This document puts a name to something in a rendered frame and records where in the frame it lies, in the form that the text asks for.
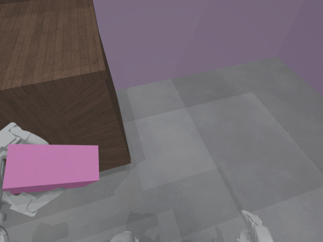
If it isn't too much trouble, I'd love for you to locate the right robot hand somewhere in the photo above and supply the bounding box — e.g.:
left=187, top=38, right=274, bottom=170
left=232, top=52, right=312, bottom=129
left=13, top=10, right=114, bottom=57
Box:
left=237, top=210, right=274, bottom=242

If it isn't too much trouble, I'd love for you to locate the table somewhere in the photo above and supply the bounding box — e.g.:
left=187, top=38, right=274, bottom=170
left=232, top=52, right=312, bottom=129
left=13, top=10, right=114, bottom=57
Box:
left=0, top=0, right=131, bottom=195

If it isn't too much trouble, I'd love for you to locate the left robot hand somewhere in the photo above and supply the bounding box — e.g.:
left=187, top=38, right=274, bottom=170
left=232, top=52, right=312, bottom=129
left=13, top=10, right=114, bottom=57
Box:
left=0, top=123, right=66, bottom=217

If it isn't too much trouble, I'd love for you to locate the sponge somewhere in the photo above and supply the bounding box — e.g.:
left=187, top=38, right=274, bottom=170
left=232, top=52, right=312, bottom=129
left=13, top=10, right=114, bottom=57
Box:
left=3, top=144, right=99, bottom=194

